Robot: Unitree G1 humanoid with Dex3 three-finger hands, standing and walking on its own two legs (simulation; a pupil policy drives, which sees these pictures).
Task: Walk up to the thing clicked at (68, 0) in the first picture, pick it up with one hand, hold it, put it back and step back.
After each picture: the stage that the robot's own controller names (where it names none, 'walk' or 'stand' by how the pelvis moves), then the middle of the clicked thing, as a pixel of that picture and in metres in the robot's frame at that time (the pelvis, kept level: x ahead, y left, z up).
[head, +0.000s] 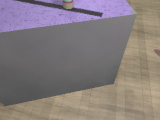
stand; out of the picture +0.92 +0.08 +0.04
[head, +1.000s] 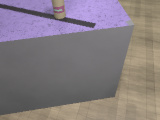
rise first; (58, 6) +0.82 +0.15 +0.06
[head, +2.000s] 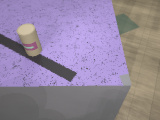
stand; (30, 40) +0.50 +0.24 +0.06
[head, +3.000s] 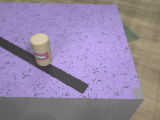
stand; (42, 50) +0.48 +0.17 +0.05
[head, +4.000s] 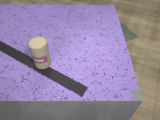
stand; (40, 53) +0.47 +0.17 +0.04
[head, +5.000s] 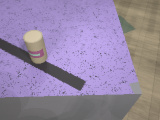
stand; (36, 47) +0.48 +0.18 +0.05
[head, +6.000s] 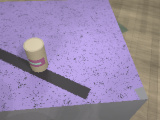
stand; (36, 55) +0.43 +0.18 +0.05
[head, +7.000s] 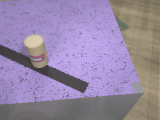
stand; (37, 51) +0.46 +0.18 +0.04
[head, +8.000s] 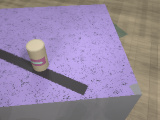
stand; (38, 55) +0.46 +0.18 +0.04
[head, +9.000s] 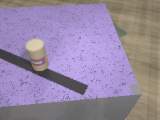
stand; (37, 55) +0.46 +0.18 +0.04
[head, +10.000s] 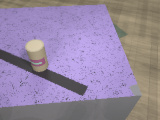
stand; (37, 56) +0.46 +0.18 +0.04
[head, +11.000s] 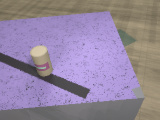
rise first; (42, 61) +0.46 +0.20 +0.04
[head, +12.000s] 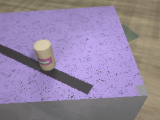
go down; (45, 55) +0.47 +0.19 +0.04
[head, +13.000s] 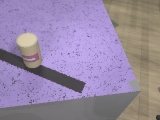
go down; (30, 51) +0.46 +0.17 +0.05
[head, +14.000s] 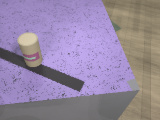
go down; (31, 50) +0.47 +0.18 +0.06
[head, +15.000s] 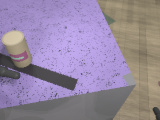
close in; (18, 49) +0.45 +0.20 +0.08
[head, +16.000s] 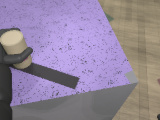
lift; (17, 50) +0.44 +0.20 +0.08
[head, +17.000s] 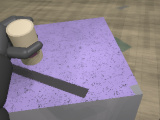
lift; (26, 43) +0.35 +0.16 +0.25
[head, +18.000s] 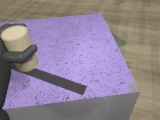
hold; (21, 49) +0.35 +0.18 +0.22
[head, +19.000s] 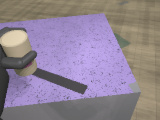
hold; (20, 54) +0.33 +0.18 +0.21
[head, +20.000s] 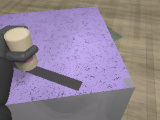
crouch; (22, 50) +0.38 +0.18 +0.18
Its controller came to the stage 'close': yes
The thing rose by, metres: 0.21
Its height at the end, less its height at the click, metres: +0.16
